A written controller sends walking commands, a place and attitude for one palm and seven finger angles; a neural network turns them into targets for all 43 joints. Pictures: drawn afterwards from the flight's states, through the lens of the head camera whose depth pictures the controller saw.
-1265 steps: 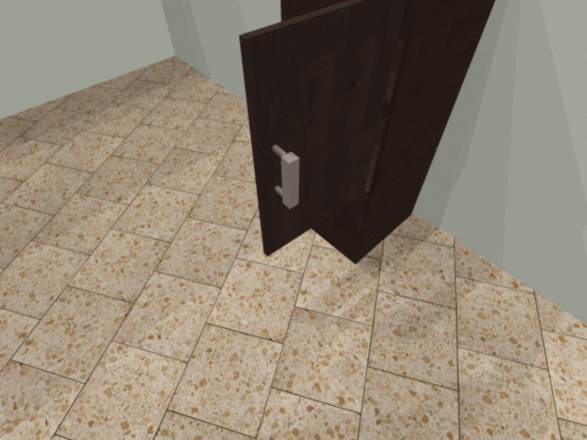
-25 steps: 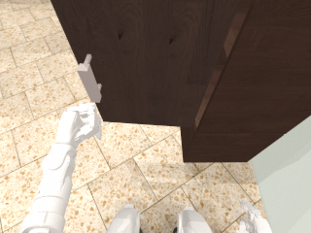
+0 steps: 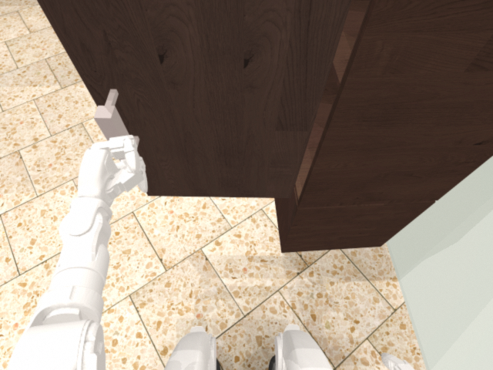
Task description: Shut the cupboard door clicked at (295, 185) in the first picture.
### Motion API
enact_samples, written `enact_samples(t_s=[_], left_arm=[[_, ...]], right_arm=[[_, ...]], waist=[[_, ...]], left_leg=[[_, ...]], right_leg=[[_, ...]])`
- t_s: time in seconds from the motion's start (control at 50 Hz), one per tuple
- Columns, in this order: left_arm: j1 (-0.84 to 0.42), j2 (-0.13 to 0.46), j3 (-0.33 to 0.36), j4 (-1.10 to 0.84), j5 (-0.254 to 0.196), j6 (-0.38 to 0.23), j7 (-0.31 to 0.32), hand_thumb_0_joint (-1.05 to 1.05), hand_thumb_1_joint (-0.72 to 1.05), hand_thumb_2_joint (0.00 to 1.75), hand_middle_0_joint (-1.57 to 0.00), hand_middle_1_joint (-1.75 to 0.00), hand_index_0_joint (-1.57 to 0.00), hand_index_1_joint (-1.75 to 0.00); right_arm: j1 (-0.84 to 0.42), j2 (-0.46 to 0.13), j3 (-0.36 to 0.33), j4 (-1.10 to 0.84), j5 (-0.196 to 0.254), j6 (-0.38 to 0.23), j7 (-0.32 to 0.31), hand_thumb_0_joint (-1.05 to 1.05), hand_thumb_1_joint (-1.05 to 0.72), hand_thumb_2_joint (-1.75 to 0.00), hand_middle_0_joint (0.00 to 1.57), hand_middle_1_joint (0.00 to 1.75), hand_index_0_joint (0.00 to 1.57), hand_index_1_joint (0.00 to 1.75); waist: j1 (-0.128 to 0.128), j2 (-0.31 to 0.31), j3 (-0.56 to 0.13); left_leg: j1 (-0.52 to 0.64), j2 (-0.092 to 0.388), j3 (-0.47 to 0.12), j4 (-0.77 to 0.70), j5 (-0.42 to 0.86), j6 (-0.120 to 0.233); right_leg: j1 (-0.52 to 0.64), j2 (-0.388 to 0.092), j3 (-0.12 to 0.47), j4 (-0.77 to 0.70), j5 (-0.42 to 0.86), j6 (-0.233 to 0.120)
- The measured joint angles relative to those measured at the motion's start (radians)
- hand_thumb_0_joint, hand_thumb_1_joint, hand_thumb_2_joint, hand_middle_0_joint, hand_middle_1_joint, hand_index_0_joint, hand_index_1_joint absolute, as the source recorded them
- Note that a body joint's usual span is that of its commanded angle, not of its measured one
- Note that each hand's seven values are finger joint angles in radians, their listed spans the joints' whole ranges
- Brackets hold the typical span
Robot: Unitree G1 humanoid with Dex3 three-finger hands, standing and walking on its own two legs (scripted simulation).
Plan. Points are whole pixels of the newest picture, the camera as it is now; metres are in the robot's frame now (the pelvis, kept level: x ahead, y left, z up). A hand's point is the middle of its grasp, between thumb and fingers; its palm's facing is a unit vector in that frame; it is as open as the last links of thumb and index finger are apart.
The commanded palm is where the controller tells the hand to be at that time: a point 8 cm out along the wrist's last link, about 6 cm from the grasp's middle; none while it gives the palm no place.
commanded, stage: bring the fist close to the handle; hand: left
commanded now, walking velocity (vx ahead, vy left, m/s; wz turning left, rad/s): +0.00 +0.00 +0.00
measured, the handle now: (122, 129) +0.51 +0.22 +0.05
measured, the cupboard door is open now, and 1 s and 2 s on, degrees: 86 77 67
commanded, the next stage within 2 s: push the door shut along its arc in 0.16 s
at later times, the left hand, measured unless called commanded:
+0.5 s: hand (136, 166) +0.42 +0.18 +0.05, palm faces -0.09 -0.99 -0.04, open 3.1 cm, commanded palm +0.41 +0.23 +0.05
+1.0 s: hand (140, 138) +0.48 +0.18 +0.06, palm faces -0.21 -0.98 -0.04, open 3.1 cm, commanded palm +0.49 +0.20 +0.05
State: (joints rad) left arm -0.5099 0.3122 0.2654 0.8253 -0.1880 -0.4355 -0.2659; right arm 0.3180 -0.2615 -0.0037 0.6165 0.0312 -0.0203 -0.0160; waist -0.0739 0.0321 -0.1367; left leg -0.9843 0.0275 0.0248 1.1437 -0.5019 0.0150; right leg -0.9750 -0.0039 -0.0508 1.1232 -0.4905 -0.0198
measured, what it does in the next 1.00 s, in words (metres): stands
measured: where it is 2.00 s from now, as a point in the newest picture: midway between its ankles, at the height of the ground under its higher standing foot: outside the picture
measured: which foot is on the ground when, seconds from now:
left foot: down 0.00-1.00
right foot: down 0.00-1.00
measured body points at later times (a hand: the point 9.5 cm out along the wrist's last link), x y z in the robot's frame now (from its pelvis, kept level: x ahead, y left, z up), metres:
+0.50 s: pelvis -0.02 +0.00 -0.01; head +0.09 +0.01 +0.43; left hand +0.42 +0.23 +0.06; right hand +0.09 -0.26 -0.12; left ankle +0.02 +0.11 -0.65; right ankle +0.02 -0.11 -0.65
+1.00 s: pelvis -0.03 +0.01 -0.03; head +0.12 +0.03 +0.40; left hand +0.49 +0.23 +0.06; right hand +0.00 -0.26 -0.13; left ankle +0.02 +0.11 -0.65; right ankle +0.02 -0.11 -0.65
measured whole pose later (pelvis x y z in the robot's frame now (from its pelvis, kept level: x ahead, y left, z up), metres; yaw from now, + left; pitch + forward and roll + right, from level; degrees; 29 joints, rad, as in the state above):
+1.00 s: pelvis -0.03 +0.01 -0.03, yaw +0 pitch +24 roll -4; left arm -0.98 0.51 0.25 1.18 -0.16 -0.39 -0.42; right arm 0.35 -0.29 0.03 0.67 0.03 -0.04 -0.02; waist -0.15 0.04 -0.12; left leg -1.20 0.03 -0.02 1.27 -0.49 0.03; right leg -1.15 -0.01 -0.09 1.20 -0.47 -0.01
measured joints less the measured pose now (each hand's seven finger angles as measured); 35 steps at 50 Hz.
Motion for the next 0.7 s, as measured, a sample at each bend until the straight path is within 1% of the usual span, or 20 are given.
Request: enact_samples(t_s=[0.04, 0.1, 0.2, 0.3, 0.36, 0.44, 0.54, 0.7], left_arm=[[0.014, -0.001, 0.006, -0.002, -0.005, 0.001, -0.003, 0.02, 0.9, 0.89, -1.29, -1.5, -1.3, -1.5], [0.026, -0.003, 0.013, -0.007, -0.013, -0.013, -0.004, 0.02, 0.9, 0.89, -1.3, -1.5, -1.3, -1.5], [0.002, 0.004, -0.007, 0.005, -0.011, -0.045, -0.006, 0.02, 0.9, 0.9, -1.3, -1.5, -1.3, -1.5], [-0.026, 0.004, -0.024, 0.03, -0.013, -0.032, -0.022, 0.02, 0.9, 0.9, -1.3, -1.5, -1.3, -1.5], [-0.042, 0.003, -0.021, 0.059, -0.007, -0.022, -0.031, 0.01, 0.9, 0.9, -1.3, -1.5, -1.3, -1.5], [-0.095, 0.025, -0.013, 0.112, 0.01, -0.027, -0.036, 0.02, 0.9, 0.9, -1.3, -1.5, -1.3, -1.5], [-0.187, 0.064, -0.012, 0.168, 0.014, -0.039, -0.061, 0.02, 0.9, 0.9, -1.3, -1.5, -1.3, -1.5], [-0.286, 0.114, 0.001, 0.258, 0.005, -0.005, -0.114, 0.02, 0.9, 0.9, -1.32, -1.5, -1.32, -1.5]], right_arm=[[0.0, -0.001, 0.0, -0.003, 0.001, 0.005, -0.002, 0.01, -0.91, -0.9, 0.21, 0.3, 0.2, 0.3], [-0.003, 0.0, 0.0, -0.003, 0.002, 0.005, -0.007, 0.01, -0.91, -0.9, 0.21, 0.3, 0.2, 0.3], [-0.021, -0.001, 0.001, 0.007, 0.003, -0.004, -0.012, 0.01, -0.91, -0.9, 0.21, 0.3, 0.2, 0.3], [-0.041, -0.003, 0.002, 0.004, 0.004, -0.004, -0.011, 0.01, -0.91, -0.9, 0.21, 0.3, 0.2, 0.3], [-0.047, -0.003, 0.008, -0.003, 0.005, -0.003, -0.013, 0.01, -0.91, -0.9, 0.21, 0.3, 0.2, 0.3], [-0.055, -0.002, 0.017, -0.004, 0.003, -0.008, -0.018, 0.01, -0.91, -0.9, 0.21, 0.3, 0.2, 0.3], [-0.051, -0.003, 0.021, 0.01, 0.002, -0.017, -0.018, 0.01, -0.91, -0.9, 0.21, 0.3, 0.2, 0.3], [-0.01, -0.014, 0.024, 0.031, 0.004, -0.008, -0.012, 0.01, -0.91, -0.9, 0.21, 0.3, 0.2, 0.3]], waist=[[0.001, -0.001, 0.003], [0.004, -0.005, 0.006], [0.011, -0.009, 0.009], [0.01, -0.006, 0.005], [0.007, -0.007, 0.004], [-0.003, -0.009, 0.011], [-0.016, -0.005, 0.014], [-0.028, 0.007, 0.009]], left_leg=[[0.006, 0.001, 0.001, -0.006, 0.003, 0.0], [0.012, 0.0, -0.001, -0.011, 0.008, -0.001], [0.007, -0.003, -0.013, -0.003, 0.012, -0.002], [0.0, -0.004, -0.015, 0.003, 0.014, -0.001], [-0.003, -0.005, -0.013, 0.004, 0.016, 0.001], [-0.022, -0.005, -0.017, 0.02, 0.015, 0.002], [-0.062, -0.004, -0.024, 0.047, 0.011, 0.003], [-0.108, -0.005, -0.025, 0.068, 0.01, 0.008]], right_leg=[[0.005, 0.001, 0.001, -0.005, 0.003, 0.0], [0.012, 0.001, -0.001, -0.01, 0.007, -0.001], [0.015, -0.002, -0.012, -0.008, 0.009, -0.003], [0.01, -0.004, -0.015, -0.005, 0.012, -0.002], [0.007, -0.005, -0.013, -0.003, 0.014, 0.0], [-0.01, -0.005, -0.016, 0.01, 0.013, 0.0], [-0.044, -0.005, -0.023, 0.029, 0.012, 0.0], [-0.087, -0.006, -0.023, 0.044, 0.013, 0.004]])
